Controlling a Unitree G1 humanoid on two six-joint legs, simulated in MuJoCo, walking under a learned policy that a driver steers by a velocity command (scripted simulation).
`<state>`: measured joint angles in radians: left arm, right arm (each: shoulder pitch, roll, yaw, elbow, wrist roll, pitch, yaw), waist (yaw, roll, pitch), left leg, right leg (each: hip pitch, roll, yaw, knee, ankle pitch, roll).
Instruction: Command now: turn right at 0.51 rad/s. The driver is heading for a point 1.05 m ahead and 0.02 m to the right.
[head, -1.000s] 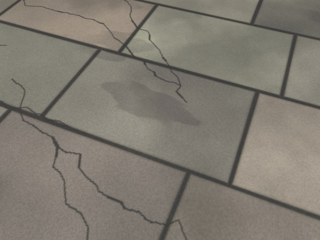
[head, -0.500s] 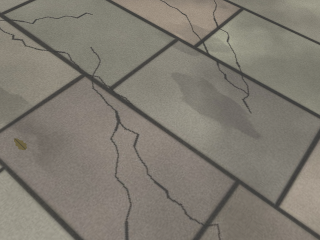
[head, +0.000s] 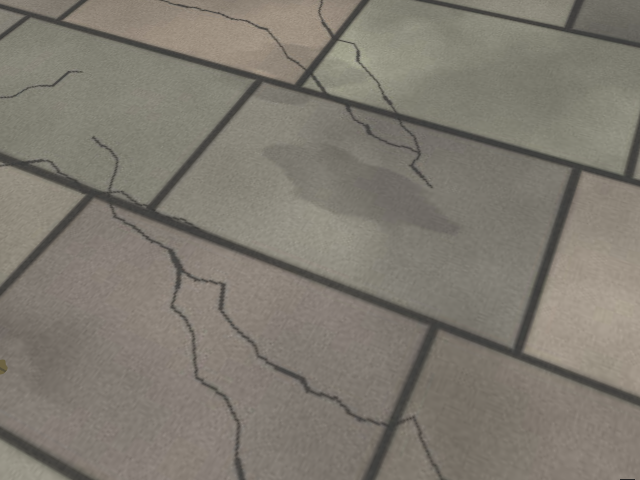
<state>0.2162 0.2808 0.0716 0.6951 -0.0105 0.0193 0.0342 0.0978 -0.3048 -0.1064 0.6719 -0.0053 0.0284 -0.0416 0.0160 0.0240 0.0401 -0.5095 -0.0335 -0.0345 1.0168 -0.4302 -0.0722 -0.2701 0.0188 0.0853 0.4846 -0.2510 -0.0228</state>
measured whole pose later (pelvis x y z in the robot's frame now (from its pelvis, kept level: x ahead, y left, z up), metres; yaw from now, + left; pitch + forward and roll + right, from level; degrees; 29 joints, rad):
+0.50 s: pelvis -0.02 +0.03 +0.00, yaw -16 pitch +2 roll +0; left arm 0.17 0.28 0.07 0.65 -0.01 0.05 0.01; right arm 0.20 -0.25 -0.06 0.68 0.00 0.01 -0.03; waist -0.03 -0.01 0.03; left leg -0.26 0.03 0.08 0.46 -0.23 0.02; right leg -0.40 -0.02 0.03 0.82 -0.45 0.08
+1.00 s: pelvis +0.12 +0.01 -0.02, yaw -3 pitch +2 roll -1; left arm 0.39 0.27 0.08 0.80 -0.02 -0.07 0.02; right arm 0.10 -0.27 -0.05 0.65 0.03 -0.03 0.06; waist 0.08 0.02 0.04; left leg -0.64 0.05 0.03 0.68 -0.11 0.05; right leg 0.15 -0.04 -0.21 0.23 -0.41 0.05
